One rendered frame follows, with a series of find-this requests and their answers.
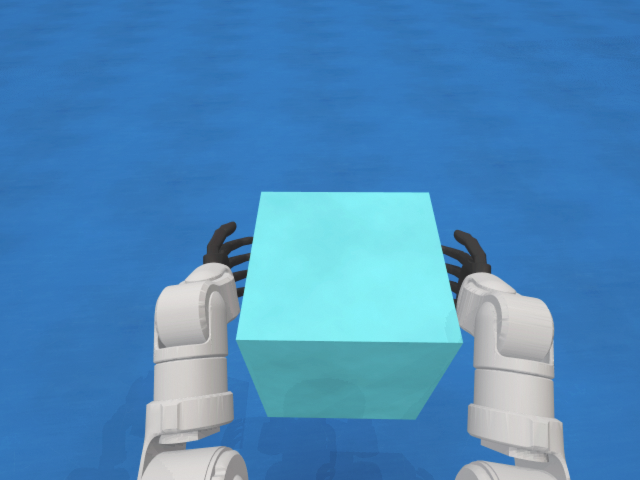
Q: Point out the right robot hand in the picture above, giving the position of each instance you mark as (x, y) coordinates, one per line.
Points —
(471, 264)

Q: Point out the robot right forearm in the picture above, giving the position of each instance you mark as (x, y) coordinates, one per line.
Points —
(513, 409)

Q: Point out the right robot upper arm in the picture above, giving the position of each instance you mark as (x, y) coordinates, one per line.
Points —
(484, 470)

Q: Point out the left robot upper arm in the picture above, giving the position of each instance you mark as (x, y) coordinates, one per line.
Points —
(211, 463)

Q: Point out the robot left forearm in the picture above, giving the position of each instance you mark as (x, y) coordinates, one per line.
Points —
(191, 397)

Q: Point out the left robot hand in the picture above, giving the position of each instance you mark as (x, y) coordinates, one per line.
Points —
(217, 251)

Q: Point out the carton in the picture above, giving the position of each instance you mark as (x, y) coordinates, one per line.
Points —
(347, 309)

